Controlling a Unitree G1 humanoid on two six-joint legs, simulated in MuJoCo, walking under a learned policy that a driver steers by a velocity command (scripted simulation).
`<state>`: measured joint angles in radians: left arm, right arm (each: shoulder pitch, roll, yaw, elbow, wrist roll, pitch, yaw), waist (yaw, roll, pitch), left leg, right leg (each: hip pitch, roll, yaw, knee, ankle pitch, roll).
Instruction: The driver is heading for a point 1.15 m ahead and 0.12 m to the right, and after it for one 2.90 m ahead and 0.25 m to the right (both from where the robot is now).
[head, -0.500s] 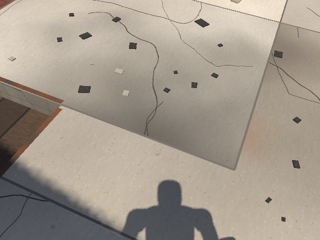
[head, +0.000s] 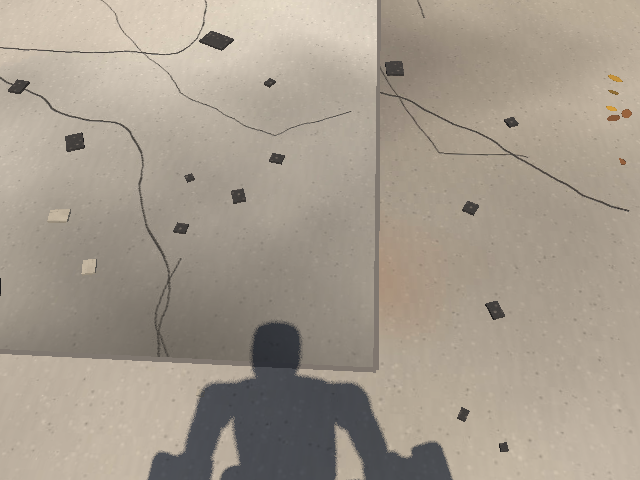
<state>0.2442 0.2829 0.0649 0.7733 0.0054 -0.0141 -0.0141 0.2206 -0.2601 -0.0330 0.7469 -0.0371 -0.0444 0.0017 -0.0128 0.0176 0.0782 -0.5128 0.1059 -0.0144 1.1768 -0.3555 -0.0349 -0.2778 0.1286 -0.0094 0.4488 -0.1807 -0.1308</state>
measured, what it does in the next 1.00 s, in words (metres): walks ahead, turning right: left foot, then right foot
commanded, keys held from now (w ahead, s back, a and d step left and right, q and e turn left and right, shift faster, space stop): e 0.26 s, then no key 0.48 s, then w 0.26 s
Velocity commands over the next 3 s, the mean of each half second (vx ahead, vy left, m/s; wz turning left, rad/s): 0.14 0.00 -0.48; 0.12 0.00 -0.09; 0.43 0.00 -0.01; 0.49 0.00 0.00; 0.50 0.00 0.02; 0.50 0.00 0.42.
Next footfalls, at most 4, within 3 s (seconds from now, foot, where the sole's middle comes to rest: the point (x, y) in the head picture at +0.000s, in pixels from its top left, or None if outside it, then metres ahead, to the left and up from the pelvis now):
0.34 left None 0.28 0.11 -0.77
0.70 right None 0.15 -0.08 -0.77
1.48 right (415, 422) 0.55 -0.16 -0.77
2.06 left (370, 283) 0.90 -0.08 -0.77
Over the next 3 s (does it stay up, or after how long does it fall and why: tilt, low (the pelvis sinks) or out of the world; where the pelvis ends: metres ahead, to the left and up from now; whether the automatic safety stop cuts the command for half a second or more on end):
stays up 1.19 -0.26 0.01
